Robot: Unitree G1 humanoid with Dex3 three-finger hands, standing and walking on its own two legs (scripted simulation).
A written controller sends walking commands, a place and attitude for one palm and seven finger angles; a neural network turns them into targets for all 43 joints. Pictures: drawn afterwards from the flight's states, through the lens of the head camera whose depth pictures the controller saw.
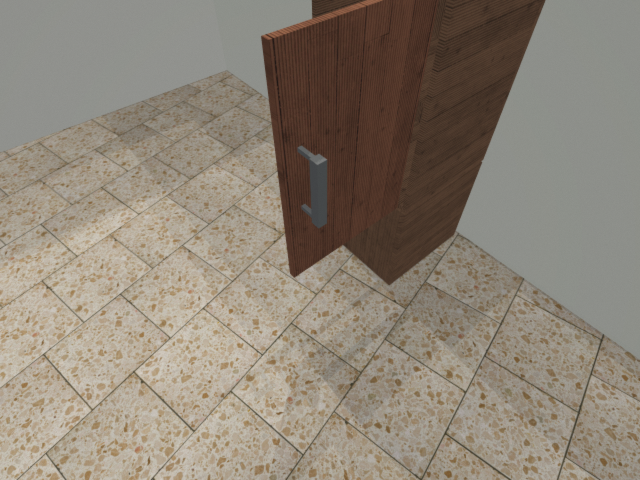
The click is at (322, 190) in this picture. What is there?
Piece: cupboard door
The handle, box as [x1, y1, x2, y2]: [297, 145, 326, 227]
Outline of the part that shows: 301,145 297,147 298,152 309,160 311,190 311,207 309,208 305,204 303,204 301,208 312,218 312,222 317,227 320,227 326,223 326,159 319,154 315,156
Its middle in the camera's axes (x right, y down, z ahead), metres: -0.02 -0.10 +0.77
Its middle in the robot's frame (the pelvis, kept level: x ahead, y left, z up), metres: +0.64 +0.06 -0.05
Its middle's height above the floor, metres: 0.73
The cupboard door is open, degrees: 90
